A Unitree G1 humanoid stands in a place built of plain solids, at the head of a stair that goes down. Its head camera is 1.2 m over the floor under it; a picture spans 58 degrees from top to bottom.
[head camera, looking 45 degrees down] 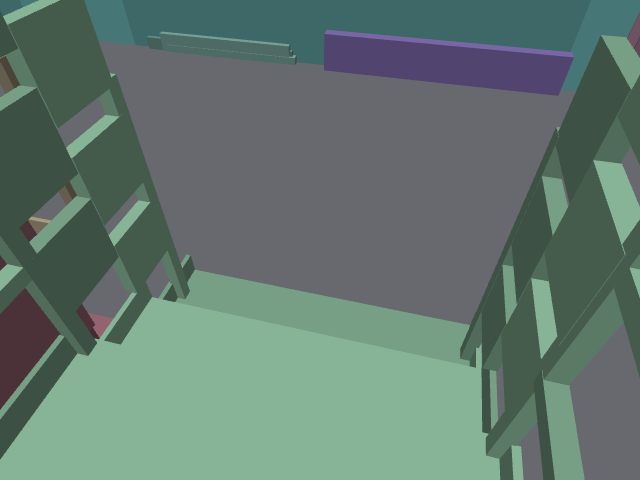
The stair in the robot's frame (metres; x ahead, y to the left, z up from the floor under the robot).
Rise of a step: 0.17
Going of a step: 0.30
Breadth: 1.30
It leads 14 degrees to the right of straight ahead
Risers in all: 3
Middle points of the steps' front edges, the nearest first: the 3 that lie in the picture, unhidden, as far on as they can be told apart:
0.61 0.13 0.00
0.90 0.05 -0.17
1.19 -0.02 -0.34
